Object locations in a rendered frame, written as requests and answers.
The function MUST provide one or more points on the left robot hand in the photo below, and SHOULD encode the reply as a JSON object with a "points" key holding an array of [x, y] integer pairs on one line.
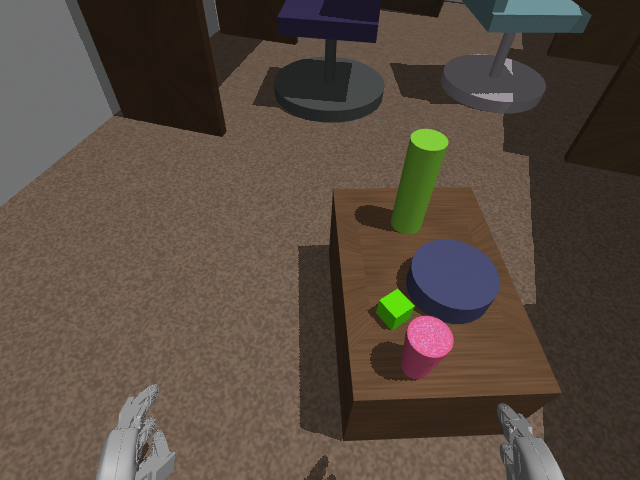
{"points": [[123, 445]]}

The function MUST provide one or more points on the bookshelf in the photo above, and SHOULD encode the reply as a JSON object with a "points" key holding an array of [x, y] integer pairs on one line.
{"points": [[422, 7]]}

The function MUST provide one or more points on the office chair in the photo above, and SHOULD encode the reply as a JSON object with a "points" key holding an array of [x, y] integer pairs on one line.
{"points": [[329, 89], [498, 84]]}

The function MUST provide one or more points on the right robot hand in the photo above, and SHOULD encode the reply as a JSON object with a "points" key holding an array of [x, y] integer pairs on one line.
{"points": [[530, 457]]}

